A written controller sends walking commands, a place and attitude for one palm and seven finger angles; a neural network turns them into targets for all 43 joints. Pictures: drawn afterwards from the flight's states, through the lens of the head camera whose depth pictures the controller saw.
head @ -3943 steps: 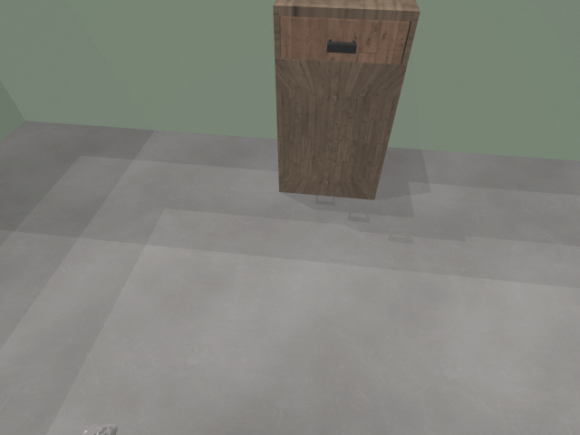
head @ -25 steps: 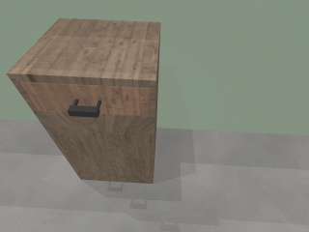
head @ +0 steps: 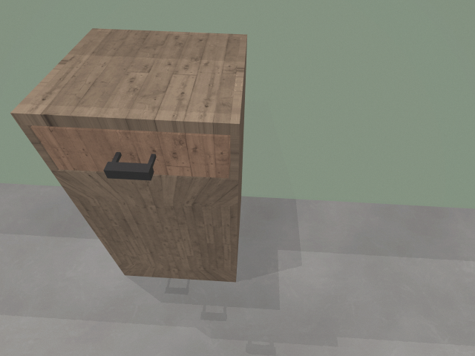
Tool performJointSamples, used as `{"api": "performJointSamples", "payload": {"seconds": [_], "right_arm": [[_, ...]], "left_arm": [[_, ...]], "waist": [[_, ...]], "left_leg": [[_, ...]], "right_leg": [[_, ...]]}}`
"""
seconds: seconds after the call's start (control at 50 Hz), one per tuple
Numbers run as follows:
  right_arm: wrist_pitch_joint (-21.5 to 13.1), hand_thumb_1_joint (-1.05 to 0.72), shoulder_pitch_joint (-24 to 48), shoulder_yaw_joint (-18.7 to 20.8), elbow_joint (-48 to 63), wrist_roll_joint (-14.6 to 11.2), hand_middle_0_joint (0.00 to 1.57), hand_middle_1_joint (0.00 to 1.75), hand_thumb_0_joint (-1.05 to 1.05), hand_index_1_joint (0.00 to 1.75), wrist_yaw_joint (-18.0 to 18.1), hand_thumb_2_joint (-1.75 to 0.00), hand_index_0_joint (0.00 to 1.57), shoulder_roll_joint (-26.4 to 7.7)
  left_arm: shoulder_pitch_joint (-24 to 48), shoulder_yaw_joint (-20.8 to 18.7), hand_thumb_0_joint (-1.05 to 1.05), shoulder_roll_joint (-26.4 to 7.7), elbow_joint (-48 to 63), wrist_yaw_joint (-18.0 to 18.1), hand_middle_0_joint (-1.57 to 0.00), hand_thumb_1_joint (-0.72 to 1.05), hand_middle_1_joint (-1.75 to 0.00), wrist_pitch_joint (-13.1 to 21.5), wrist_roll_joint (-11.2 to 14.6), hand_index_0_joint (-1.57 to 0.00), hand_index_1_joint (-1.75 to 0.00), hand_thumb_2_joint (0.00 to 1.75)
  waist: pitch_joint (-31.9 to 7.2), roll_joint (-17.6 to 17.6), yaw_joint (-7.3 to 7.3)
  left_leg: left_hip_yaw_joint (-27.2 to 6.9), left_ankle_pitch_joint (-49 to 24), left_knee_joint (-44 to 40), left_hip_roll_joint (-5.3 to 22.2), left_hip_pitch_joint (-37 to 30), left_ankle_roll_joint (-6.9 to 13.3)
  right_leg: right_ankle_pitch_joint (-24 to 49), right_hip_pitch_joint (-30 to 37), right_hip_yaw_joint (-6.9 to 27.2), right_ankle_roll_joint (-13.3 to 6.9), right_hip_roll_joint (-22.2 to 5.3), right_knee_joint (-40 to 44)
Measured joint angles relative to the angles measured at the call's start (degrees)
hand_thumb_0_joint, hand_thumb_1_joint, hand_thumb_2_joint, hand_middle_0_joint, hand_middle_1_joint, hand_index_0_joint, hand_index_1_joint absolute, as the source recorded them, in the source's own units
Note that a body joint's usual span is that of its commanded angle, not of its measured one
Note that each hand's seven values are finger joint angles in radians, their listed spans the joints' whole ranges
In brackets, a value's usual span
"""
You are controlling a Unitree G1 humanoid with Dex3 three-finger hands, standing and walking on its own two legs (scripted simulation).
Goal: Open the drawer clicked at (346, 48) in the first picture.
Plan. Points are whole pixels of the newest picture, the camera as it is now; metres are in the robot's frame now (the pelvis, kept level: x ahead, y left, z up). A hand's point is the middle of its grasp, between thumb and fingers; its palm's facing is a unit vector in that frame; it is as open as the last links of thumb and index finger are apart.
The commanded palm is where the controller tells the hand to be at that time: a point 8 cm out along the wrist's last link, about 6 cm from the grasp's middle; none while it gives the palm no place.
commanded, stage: shuffle to correct the standing spot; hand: left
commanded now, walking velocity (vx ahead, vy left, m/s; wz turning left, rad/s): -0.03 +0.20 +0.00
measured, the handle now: (132, 163) +0.51 +0.28 -0.01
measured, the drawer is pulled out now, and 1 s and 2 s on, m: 0.00 0.00 0.00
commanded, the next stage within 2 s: come to a stop and stand still in 0.28 s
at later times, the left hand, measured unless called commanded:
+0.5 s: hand out of the picture -0.01 +0.24 -0.18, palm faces +0.06 -0.97 -0.24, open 7.4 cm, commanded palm none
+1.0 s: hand out of the picture -0.01 +0.19 -0.18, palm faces +0.04 -0.98 -0.20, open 7.3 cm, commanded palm none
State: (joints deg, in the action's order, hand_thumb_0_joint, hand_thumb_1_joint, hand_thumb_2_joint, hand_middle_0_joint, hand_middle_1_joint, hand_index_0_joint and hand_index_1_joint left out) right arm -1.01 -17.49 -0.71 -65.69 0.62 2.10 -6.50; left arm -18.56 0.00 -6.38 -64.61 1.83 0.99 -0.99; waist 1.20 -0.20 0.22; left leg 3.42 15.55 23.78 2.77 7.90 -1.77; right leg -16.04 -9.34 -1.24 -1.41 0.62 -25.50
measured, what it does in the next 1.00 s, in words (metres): steps on the spot: right foot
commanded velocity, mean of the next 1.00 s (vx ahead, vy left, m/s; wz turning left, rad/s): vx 0.01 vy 0.04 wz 0.00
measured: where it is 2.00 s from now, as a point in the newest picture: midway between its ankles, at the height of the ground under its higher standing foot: outside the picture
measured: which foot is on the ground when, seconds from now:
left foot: down 0.00-1.00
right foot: down 0.00-0.36, up 0.38-0.64, down 0.66-1.00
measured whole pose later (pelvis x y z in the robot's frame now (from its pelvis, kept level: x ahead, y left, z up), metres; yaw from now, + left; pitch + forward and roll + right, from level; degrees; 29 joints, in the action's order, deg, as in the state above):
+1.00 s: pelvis -0.01 +0.02 -0.01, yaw +1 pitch -1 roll +0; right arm -0.1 -19.2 0.2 -60.1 0.8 2.1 -8.7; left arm -20.4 0.5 -7.9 -59.6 2.6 1.3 -0.9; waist -0.8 0.2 -0.8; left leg 5.0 18.1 30.9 1.7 12.1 0.3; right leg -20.1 -8.7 -5.4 -3.1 1.4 -29.3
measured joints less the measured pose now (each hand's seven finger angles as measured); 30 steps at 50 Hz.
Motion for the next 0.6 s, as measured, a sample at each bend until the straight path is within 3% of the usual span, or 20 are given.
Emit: {"api": "performJointSamples", "payload": {"seconds": [0.3, 0.36, 0.44, 0.48, 0.52, 0.6], "right_arm": [[2.9, -0.91, 1.2, 2.6, 4.7, 0.1, 0.20, 0.30, 0.01, 0.30, -0.8, -0.90, 0.19, -2.6], [2.6, -0.91, 1.9, 3.0, 5.7, 0.2, 0.20, 0.30, 0.01, 0.30, -1.0, -0.90, 0.19, -2.8], [2.0, -0.91, 2.2, 2.9, 7.9, 0.7, 0.20, 0.30, 0.01, 0.30, -0.8, -0.90, 0.19, -2.7], [1.6, -0.91, 2.2, 2.4, 8.0, 0.9, 0.20, 0.30, 0.01, 0.30, -0.6, -0.90, 0.19, -2.3], [1.0, -0.92, 2.0, 2.0, 7.4, 1.1, 0.20, 0.30, 0.01, 0.30, -0.3, -0.90, 0.19, -1.7], [0.1, -0.94, 1.0, 1.5, 5.3, 1.2, 0.20, 0.30, 0.01, 0.30, 0.1, -0.90, 0.20, -1.5]], "left_arm": [[1.7, -2.8, 0.01, -0.9, 3.7, 0.7, -0.20, 0.91, -0.30, -1.4, -0.7, -0.20, -0.30, 0.90], [2.2, -3.6, 0.01, -2.1, 4.5, 0.7, -0.20, 0.91, -0.30, -2.3, -0.9, -0.20, -0.30, 0.90], [3.3, -4.1, 0.01, -3.3, 5.1, 0.8, -0.20, 0.91, -0.30, -3.8, -0.9, -0.20, -0.30, 0.90], [3.8, -4.1, 0.01, -3.7, 5.2, 0.6, -0.20, 0.91, -0.30, -3.6, -1.1, -0.19, -0.30, 0.90], [4.1, -3.7, 0.01, -3.7, 5.2, 0.3, -0.20, 0.91, -0.30, -3.0, -1.2, -0.19, -0.30, 0.90], [4.6, -2.6, 0.01, -2.7, 4.5, 0.0, -0.20, 0.92, -0.30, -2.3, -1.0, -0.19, -0.30, 0.90]], "waist": [[1.0, 0.3, 0.88], [1.4, -1.6, 1.21], [1.2, -1.9, 0.83], [0.9, -1.8, 0.39], [0.4, -1.7, 0.07], [-0.3, -1.1, -0.53]], "left_leg": [[0.7, 3.1, 9.0, -1.5, 6.5, 0.9], [2.1, 2.2, 8.0, -3.1, 6.4, 2.6], [3.5, 1.7, 7.3, -3.8, 7.1, 4.7], [3.8, 0.8, 5.8, -4.2, 6.8, 5.0], [4.0, -0.3, 3.8, -4.6, 6.0, 5.2], [4.2, -1.3, 1.3, -5.0, 4.4, 5.1]], "right_leg": [[-2.8, -5.2, -0.3, 1.2, -2.3, -7.5], [-3.4, -6.5, 0.7, 2.1, -4.1, -9.6], [-10.9, -12.1, 0.5, 0.2, -4.2, -23.3], [-10.4, -13.8, 0.0, 0.0, -4.1, -28.7], [-9.5, -13.1, -0.8, 0.4, -4.1, -28.0], [-9.3, -7.9, -1.5, 0.9, -3.6, -17.1]]}}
